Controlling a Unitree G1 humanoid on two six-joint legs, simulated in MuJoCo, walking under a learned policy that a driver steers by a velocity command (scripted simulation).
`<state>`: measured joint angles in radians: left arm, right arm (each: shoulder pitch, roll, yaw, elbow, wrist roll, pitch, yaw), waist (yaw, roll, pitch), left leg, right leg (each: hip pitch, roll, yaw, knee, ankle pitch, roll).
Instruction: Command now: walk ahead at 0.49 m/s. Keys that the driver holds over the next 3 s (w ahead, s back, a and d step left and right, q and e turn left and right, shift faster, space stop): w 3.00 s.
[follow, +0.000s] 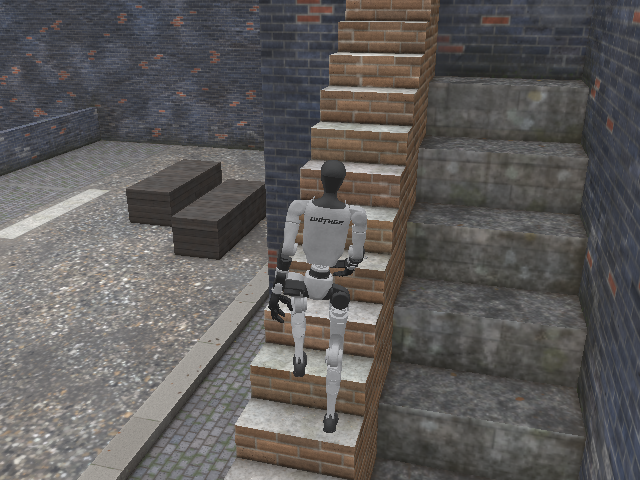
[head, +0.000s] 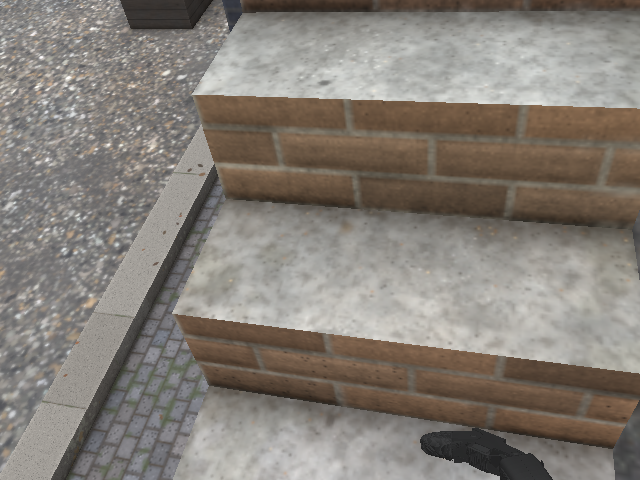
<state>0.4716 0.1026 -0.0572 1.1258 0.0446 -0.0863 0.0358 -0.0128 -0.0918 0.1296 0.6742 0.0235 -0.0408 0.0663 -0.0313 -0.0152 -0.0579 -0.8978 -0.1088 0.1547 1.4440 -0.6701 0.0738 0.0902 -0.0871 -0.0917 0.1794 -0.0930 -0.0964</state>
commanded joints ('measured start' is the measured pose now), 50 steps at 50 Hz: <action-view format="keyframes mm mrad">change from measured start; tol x64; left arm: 1 50 261 66 -27 1 0 -3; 50 -308 150 6 -443 -22 -36 -136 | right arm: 1 371 -277 -142 98 -36 28 -14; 50 9 -258 -120 -13 0 -35 9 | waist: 1 -190 -191 -278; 50 220 62 -66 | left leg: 1 729 94 -371 -464 149 159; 4 392 339 -1014 -1135 -152 306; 20 409 415 -168 -1429 766 174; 22 401 290 -110 -921 1488 121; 26 215 46 -316 279 426 88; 34 125 31 -186 379 569 82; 50 525 262 -337 -928 971 96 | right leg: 1 -236 -84 23 513 1966 -29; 4 -722 214 289 1828 -105 0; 13 -1278 115 215 2129 -257 -14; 17 -1502 -11 266 1764 -451 12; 21 -427 123 -109 1188 -428 -58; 25 -312 -185 1185 148 -1467 -133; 42 -803 -118 231 363 -497 -108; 48 -976 176 71 1513 -382 83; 50 -637 91 32 799 -560 80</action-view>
